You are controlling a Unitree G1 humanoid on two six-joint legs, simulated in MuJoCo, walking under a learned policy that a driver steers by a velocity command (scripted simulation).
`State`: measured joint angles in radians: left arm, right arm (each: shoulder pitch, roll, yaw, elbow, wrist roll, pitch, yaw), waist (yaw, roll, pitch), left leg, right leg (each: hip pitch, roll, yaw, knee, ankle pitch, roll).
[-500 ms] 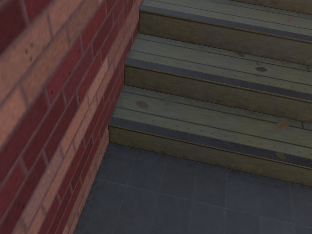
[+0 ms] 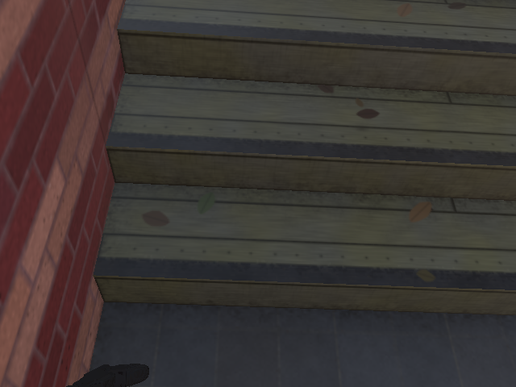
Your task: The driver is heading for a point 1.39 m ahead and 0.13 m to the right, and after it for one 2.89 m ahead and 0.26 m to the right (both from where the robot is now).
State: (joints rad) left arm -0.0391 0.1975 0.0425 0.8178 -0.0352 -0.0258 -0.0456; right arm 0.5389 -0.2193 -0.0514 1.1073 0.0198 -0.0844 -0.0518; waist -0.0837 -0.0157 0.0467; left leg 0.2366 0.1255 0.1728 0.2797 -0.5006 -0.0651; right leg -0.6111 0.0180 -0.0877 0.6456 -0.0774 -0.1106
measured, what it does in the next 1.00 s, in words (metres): walks ahead: right foot, then left foot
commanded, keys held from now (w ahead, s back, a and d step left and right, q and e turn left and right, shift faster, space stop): w+e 0.34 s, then w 0.20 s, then w+q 0.46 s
